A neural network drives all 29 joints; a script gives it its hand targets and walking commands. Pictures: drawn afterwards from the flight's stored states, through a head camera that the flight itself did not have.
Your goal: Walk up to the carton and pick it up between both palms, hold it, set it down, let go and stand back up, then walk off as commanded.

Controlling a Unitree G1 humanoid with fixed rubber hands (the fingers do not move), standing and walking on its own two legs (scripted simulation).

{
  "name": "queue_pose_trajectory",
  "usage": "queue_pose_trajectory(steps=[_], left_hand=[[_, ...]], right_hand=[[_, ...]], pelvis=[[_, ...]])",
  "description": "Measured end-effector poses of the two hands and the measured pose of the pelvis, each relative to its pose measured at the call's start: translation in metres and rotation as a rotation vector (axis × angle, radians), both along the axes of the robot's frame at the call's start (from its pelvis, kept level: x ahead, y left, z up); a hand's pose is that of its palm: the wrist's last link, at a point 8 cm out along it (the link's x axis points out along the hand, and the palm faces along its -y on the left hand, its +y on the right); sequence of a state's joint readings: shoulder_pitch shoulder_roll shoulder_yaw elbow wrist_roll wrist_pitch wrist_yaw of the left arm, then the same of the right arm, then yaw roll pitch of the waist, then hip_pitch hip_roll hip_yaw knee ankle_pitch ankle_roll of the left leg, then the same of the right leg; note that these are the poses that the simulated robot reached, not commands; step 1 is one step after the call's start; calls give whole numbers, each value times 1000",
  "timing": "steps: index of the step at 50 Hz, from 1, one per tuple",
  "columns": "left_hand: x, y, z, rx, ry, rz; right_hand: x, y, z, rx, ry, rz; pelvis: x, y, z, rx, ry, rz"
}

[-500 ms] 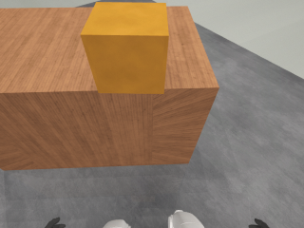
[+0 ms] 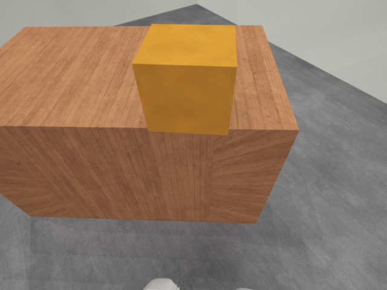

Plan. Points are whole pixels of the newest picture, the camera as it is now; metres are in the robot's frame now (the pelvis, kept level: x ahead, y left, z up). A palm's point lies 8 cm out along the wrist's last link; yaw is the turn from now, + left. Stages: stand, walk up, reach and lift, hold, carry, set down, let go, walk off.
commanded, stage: walk up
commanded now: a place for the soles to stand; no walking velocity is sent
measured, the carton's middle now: (190, 80) +0.65 +0.03 +0.08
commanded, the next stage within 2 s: none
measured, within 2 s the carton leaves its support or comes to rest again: neither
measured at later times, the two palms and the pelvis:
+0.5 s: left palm (30, 278) +0.17 +0.39 -0.13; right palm out of the picture +0.09 -0.25 -0.15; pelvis +0.09 +0.06 -0.03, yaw -3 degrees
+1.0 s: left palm (59, 243) +0.26 +0.37 -0.16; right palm (295, 233) +0.28 -0.25 -0.15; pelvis +0.18 +0.07 -0.04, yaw -2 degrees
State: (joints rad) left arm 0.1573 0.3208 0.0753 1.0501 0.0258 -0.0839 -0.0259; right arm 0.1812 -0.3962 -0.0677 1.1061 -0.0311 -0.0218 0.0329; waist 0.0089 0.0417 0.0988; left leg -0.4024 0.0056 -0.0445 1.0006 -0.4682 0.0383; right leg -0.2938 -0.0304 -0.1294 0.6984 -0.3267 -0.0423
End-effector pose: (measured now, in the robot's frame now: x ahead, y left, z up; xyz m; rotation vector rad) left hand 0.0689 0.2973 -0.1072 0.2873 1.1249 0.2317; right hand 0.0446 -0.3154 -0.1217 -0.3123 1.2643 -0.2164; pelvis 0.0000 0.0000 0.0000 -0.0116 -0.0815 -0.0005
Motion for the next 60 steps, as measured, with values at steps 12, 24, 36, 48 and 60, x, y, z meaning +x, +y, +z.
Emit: queue_pose_trajectory(steps=[12,24,36,48,60], left_hand=[[-26,104,-19,96,148,70],[95,100,-18,74,32,-66],[150,65,-19,81,-8,-43],[178,77,-48,40,99,-23],[238,67,-33,7,11,-48]], right_hand=[[58,39,-2,-44,-136,10],[44,65,-24,-5,-63,-80],[125,42,-40,-17,-9,-40],[228,65,-24,-58,-162,23],[261,95,-12,11,-165,28]], pelvis=[[41,60,-26,16,-34,22],[86,66,-32,60,-51,-40],[141,48,-37,5,-22,-32],[176,69,-41,15,12,-32],[190,67,-23,-13,24,-34]])
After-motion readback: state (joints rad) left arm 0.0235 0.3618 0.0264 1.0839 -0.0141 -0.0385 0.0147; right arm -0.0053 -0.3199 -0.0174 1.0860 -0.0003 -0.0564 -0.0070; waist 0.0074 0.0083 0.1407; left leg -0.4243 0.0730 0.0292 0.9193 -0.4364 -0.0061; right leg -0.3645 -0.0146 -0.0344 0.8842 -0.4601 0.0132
